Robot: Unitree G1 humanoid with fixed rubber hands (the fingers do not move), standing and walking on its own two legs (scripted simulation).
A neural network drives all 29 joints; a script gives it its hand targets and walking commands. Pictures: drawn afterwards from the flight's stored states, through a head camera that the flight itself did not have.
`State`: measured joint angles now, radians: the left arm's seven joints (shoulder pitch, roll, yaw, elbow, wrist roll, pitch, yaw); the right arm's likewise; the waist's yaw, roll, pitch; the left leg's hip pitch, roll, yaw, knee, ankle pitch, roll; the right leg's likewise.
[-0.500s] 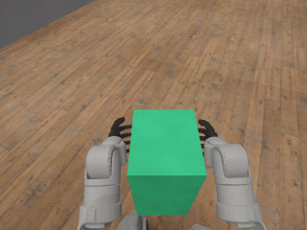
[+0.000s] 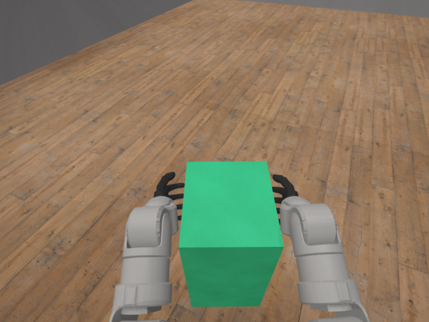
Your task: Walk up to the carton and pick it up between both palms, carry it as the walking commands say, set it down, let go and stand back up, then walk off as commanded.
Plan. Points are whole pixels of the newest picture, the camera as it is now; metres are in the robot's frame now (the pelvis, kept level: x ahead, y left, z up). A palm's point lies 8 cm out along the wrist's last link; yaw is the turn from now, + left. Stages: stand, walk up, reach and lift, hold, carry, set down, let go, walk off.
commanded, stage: carry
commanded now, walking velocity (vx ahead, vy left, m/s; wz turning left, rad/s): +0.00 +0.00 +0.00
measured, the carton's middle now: (226, 240) +0.27 +0.01 +0.02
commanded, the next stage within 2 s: none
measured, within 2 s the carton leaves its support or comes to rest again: neither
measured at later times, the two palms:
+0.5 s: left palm (139, 305) +0.13 +0.13 +0.09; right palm (312, 303) +0.13 -0.10 +0.10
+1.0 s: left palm (150, 317) +0.11 +0.11 +0.11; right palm out of the picture +0.09 -0.12 +0.11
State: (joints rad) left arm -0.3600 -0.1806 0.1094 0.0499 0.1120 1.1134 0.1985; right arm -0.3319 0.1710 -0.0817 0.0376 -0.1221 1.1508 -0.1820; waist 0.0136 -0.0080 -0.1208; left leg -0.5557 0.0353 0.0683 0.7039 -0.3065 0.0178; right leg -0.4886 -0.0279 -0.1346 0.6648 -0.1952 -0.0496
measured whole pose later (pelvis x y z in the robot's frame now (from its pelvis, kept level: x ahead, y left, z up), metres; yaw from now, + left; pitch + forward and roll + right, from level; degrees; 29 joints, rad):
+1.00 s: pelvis -0.18 +0.00 +0.02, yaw -3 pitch +3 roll +0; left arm -0.34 -0.17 0.09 -0.10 0.09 1.28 0.22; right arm -0.32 0.17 -0.05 -0.06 -0.07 1.30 -0.21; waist -0.01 -0.04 -0.13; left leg -0.39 0.06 0.18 0.47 -0.14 0.04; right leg -0.44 -0.07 -0.10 0.70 -0.36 -0.01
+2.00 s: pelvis +0.30 -0.07 -0.02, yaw -4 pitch +7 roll +4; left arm -0.28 -0.16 0.10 -0.33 0.05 1.21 0.23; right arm -0.36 0.18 0.02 -0.20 -0.09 1.23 -0.22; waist 0.01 -0.08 0.02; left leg -0.33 -0.01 0.24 0.78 -0.58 0.04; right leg -0.32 -0.04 0.01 1.36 -0.63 0.04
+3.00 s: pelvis +1.39 -0.26 +0.00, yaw +4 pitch +9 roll +3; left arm -0.34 -0.18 0.07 -0.38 0.07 1.14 0.24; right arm -0.35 0.18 -0.02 -0.31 -0.05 1.15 -0.22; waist 0.03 -0.15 0.11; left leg -0.76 -0.04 0.09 1.22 -0.48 0.03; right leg -0.23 0.04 -0.19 0.62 -0.56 -0.12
